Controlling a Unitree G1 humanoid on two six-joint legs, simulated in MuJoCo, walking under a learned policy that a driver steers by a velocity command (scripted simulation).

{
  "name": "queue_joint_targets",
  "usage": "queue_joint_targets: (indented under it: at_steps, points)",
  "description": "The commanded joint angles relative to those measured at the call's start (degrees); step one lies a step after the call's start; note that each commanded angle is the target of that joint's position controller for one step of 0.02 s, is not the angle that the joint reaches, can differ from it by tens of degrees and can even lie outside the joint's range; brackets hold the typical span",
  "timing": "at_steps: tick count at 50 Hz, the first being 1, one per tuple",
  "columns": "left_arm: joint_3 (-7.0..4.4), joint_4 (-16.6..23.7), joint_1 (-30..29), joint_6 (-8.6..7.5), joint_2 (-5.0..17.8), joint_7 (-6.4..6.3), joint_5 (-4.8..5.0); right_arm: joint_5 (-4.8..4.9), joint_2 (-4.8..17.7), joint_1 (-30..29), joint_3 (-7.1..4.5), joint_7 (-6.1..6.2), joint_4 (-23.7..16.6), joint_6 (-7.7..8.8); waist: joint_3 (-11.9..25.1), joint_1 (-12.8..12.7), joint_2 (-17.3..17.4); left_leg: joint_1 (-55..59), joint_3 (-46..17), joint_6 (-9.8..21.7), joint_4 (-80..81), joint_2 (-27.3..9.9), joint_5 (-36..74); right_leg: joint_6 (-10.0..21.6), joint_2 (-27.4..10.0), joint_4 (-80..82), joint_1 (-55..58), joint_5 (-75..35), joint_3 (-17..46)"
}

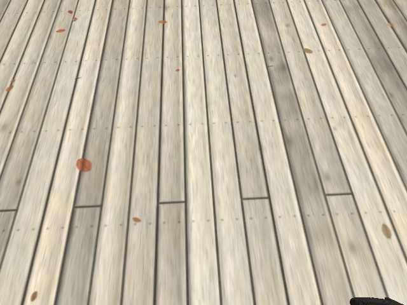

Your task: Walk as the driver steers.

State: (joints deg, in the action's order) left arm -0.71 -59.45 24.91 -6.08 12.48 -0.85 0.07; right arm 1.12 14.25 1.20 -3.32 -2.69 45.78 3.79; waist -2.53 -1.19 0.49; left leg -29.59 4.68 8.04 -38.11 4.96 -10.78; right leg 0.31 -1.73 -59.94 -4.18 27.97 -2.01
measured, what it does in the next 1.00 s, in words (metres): walks ahead, turning left: right foot, then left foot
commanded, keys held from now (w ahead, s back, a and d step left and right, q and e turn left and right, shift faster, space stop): w+q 0.30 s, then w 0.24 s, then no key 0.46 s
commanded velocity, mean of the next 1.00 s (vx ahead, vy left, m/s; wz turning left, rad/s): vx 0.36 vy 0.00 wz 0.29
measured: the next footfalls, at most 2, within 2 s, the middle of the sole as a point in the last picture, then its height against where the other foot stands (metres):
right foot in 0.44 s outside the picture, level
left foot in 0.88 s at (171, 273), level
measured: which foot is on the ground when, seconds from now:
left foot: down 0.00-0.46, up 0.48-0.86, down 0.88-1.00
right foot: up 0.00-0.42, down 0.44-0.90, up 0.92-1.00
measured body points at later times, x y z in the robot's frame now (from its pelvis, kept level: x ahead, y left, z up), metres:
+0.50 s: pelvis +0.29 -0.03 +0.02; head +0.32 -0.03 +0.47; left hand +0.44 +0.25 -0.06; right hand +0.37 -0.30 -0.11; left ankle +0.12 +0.05 -0.66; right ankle +0.41 -0.11 -0.71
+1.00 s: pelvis +0.46 +0.03 +0.02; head +0.48 +0.05 +0.47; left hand +0.45 +0.30 -0.11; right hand +0.70 -0.15 -0.07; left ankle +0.51 +0.15 -0.71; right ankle +0.43 -0.12 -0.68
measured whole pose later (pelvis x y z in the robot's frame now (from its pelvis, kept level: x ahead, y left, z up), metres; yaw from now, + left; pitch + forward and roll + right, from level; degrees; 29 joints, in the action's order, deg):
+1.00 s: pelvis +0.46 +0.03 +0.02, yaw +16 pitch +2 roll +0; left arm -1.6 -50.8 14.9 -2.0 15.1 -0.6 0.0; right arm -1.0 12.2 5.6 -1.5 0.2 43.1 2.1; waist -0.5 -2.1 -1.4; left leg -22.8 0.1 1.9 -28.1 1.2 -7.1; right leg -2.2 -0.2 -45.2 -16.7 32.6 1.4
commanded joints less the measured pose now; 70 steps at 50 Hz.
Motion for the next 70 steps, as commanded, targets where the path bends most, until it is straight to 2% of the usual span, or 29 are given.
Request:
queue_joint_targets:
  at_steps: [1,2,3,8,15,19,21,22,23,24,25,27,28,33,39,43,45,46,47,48,51,54,60,61,62,63,64,66,70]
  points:
    - [-1.60,10.75,-7.05,-4.80,8.84,1.21,2.81,-0.46,8.42,15.32,-2.28,0.72,1.28,0.71,8.10,6.35,2.42,38.30,-42.15,12.60,25.18,-20.85,-10.30,3.10,-0.54,-23.45,-41.29,-6.04,9.13]
    - [-2.04,10.44,-7.70,-4.52,8.98,0.48,1.86,-0.52,7.08,10.50,-1.72,0.24,-0.18,1.36,4.59,3.02,-3.97,28.62,-36.01,11.03,26.33,-18.28,-4.09,2.75,-2.85,-19.40,-37.59,-9.22,8.58]
    - [-2.67,10.38,-6.00,-3.65,9.09,-0.08,0.94,-0.90,6.47,7.35,-1.45,0.18,-1.41,1.61,3.55,0.24,-4.34,21.52,-31.00,10.16,27.02,-15.86,-0.04,2.07,-4.64,-15.64,-33.03,-11.04,8.83]
    - [-3.37,15.11,-11.61,-0.69,7.76,-1.07,-1.52,-0.69,8.03,10.16,-1.52,1.99,-1.75,1.52,0.18,-0.81,0.98,7.67,-20.24,9.13,29.11,-10.28,7.31,-2.64,-5.61,0.77,-29.38,-19.20,5.43]
    - [-2.51,21.08,-27.33,-1.50,6.09,0.09,-0.02,0.54,9.42,18.94,-2.21,3.50,-0.89,0.19,1.77,5.67,3.66,14.46,-22.45,4.91,23.91,-9.44,3.59,-3.53,0.25,27.89,-26.39,-34.45,5.45]
    - [-3.00,22.10,-27.59,-2.86,8.59,1.74,0.10,0.06,8.52,21.30,-1.93,3.97,-0.24,-0.44,2.87,5.33,5.05,24.05,-27.16,4.19,17.14,-13.61,6.76,-1.00,0.45,32.75,-25.03,-28.49,5.98]
    - [-3.83,20.65,-20.95,-3.38,10.11,1.64,-0.14,-0.31,8.12,20.56,-1.73,3.84,-0.52,-0.71,5.21,1.61,6.60,25.38,-26.88,2.66,11.41,-12.11,16.59,2.06,1.70,36.21,-15.80,-25.06,3.93]
    - [-4.68,19.38,-13.15,-3.62,12.50,1.30,-0.87,-0.80,6.12,19.71,-0.87,3.42,-1.33,-0.49,11.67,-2.12,5.22,21.88,-24.03,0.98,0.69,-9.25,18.80,5.59,-2.90,34.32,-3.01,-26.09,7.65]
    - [-6.14,17.91,-3.63,-3.40,17.54,1.01,-1.62,-0.34,3.33,24.75,0.15,3.16,-1.92,0.19,21.21,-3.15,-5.51,4.63,-17.12,-3.33,-18.10,-2.25,7.60,13.76,-14.41,33.02,19.93,-24.36,24.87]
    - [-6.56,14.66,1.82,-2.39,16.62,1.63,-0.12,0.74,3.12,29.20,0.67,3.06,-1.19,0.73,24.54,-3.16,-18.64,-9.36,-13.99,-5.51,-32.01,0.90,-21.00,18.73,-22.31,40.14,27.92,-10.40,45.05]
    - [-5.11,15.76,-0.72,-2.17,11.69,1.73,0.75,1.51,8.65,24.45,-0.48,3.07,-1.68,1.02,16.15,-4.12,-11.05,-15.50,-16.91,-5.00,-36.84,-2.38,-19.37,16.07,-20.76,42.70,22.37,-0.96,43.87]
    - [-3.89,16.96,-8.16,-1.29,8.94,1.72,0.01,0.17,8.58,14.85,-0.58,3.03,-4.04,1.11,3.97,-2.34,-2.44,-15.31,-12.73,-5.19,-33.77,-6.78,-10.64,13.06,-15.65,45.72,6.50,-10.10,29.52]
    - [-3.41,17.16,-10.52,-1.31,7.83,1.84,-0.52,-0.64,7.91,13.97,-0.87,3.06,-4.24,1.01,1.82,-0.53,-2.88,-12.61,-11.89,-5.58,-30.06,-8.63,-8.40,12.45,-13.68,46.58,1.43,-20.33,25.07]
    - [-3.45,15.01,-11.24,-1.32,9.27,1.88,-0.68,-1.31,2.61,15.61,0.23,3.44,-4.14,0.11,4.79,2.50,-5.54,-2.90,-7.27,-8.87,-14.76,-8.49,-3.53,12.43,-9.33,45.91,-5.24,-60.76,9.20]
    - [-3.55,12.04,-7.81,1.01,10.93,0.74,0.36,-1.14,3.37,6.89,0.35,2.78,-5.83,-0.23,6.55,-0.51,-6.46,5.32,-6.24,-8.33,2.88,-6.03,10.99,10.23,-8.46,44.19,-3.93,-53.52,5.77]
    - [-3.26,11.15,-9.05,1.83,10.37,0.52,1.17,-1.97,5.69,8.77,-0.74,2.64,-5.29,0.23,7.06,2.07,-4.99,13.44,-6.01,-4.96,14.12,-5.02,15.23,7.27,-7.51,36.40,-2.50,-44.45,7.71]
    - [-1.88,10.74,-1.90,0.84,6.55,0.80,-1.22,-3.19,11.50,12.52,-1.93,3.61,-5.32,-0.08,14.72,-0.26,5.60,34.12,-17.08,2.14,9.04,-17.92,51.50,1.89,-0.66,24.04,-13.96,-21.68,4.17]
    - [-0.69,9.39,1.49,1.11,3.71,0.72,-0.91,-2.98,7.18,13.64,-0.87,3.73,-4.73,-1.06,19.62,0.34,11.52,37.73,-23.78,9.26,9.53,-24.64,51.38,-0.73,0.97,16.77,-18.24,-0.68,3.49]
    - [-1.26,9.88,-2.14,2.20,6.40,0.59,-0.17,-2.16,3.53,14.03,0.19,3.34,-4.19,-1.55,17.62,2.04,10.32,34.34,-26.86,10.21,12.63,-24.57,41.80,-2.30,0.40,12.02,-20.75,10.50,5.10]
    - [-1.76,10.89,-5.33,3.35,7.92,0.27,0.25,-1.82,3.71,12.56,0.33,2.99,-3.79,-1.70,14.25,2.13,8.19,30.90,-26.89,8.69,15.01,-23.20,31.04,-3.03,-0.37,9.71,-23.31,11.49,5.64]
    - [-2.46,10.29,-5.84,6.31,8.33,-1.04,-0.31,-2.00,7.38,5.30,-0.68,3.12,-4.40,-2.10,9.42,-0.54,6.97,16.68,-22.70,4.61,21.77,-19.48,5.74,-4.27,-2.05,11.77,-18.33,2.75,5.06]
    - [-2.59,9.15,-5.00,5.92,7.59,-1.12,-0.27,-1.01,10.27,4.48,-2.05,3.63,-3.62,-2.84,6.61,-0.91,10.15,8.48,-19.66,3.20,27.81,-16.04,-17.75,-2.50,0.74,15.05,-12.92,-3.72,-0.07]
    - [-2.92,5.94,-0.05,3.41,6.05,-0.34,-0.80,0.40,5.37,2.96,-1.53,3.90,-2.65,-2.21,3.76,-4.63,3.50,0.40,-14.03,-1.58,19.78,-11.55,-22.89,4.80,-0.64,34.71,-0.75,-7.15,1.67]
    - [-3.37,5.05,4.86,3.08,8.67,-0.61,-0.72,0.00,1.35,0.83,-0.53,3.62,-4.00,-1.85,3.69,-5.83,-6.21,-7.57,-8.33,-4.83,4.02,-6.73,-20.45,8.16,-10.65,43.43,4.11,3.48,15.56]
    - [-5.36,5.30,4.25,2.92,16.32,-0.27,-0.56,1.06,1.90,-1.15,-0.74,3.35,-6.18,-0.59,-2.53,-5.56,-18.17,-18.21,-2.94,-5.75,-6.26,-1.91,-16.89,14.13,-20.84,54.42,1.79,17.47,34.69]
    - [-4.85,7.06,-0.37,1.89,14.46,-0.56,-1.50,1.35,6.15,-1.34,-1.87,3.28,-5.81,0.48,-5.87,-3.79,-13.03,-20.07,-8.10,-4.80,-13.07,-6.00,-13.63,14.57,-21.56,55.22,-0.49,15.47,36.36]
    - [-4.24,7.83,-3.23,1.01,11.71,-0.66,-1.07,1.09,6.89,1.44,-2.27,2.91,-4.58,0.87,-4.94,-1.49,-10.96,-21.73,-9.29,-4.34,-14.54,-7.09,-8.54,12.62,-19.30,53.96,1.82,9.88,31.59]
    - [-3.93,8.00,-3.64,0.42,10.07,-0.20,0.38,-0.34,6.30,2.75,-2.37,2.75,-2.83,1.00,-2.56,-1.25,-7.75,-21.33,-8.35,-4.90,-13.95,-8.70,-2.83,9.85,-15.98,53.55,5.50,-0.77,23.33]
    - [-3.45,6.28,0.23,0.73,8.29,-0.16,0.02,-0.34,2.63,0.22,-1.48,2.03,-2.45,0.76,-0.82,-2.42,-7.35,-13.73,-4.56,-7.14,-7.11,-8.29,6.66,8.57,-11.16,53.62,3.69,-16.78,11.12]
Velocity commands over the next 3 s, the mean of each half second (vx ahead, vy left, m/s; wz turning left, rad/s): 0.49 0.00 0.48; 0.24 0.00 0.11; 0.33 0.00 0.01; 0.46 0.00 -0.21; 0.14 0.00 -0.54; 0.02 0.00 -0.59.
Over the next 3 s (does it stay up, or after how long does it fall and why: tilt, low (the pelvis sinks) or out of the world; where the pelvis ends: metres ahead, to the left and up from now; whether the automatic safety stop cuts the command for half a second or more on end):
stays up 0.98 0.21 0.03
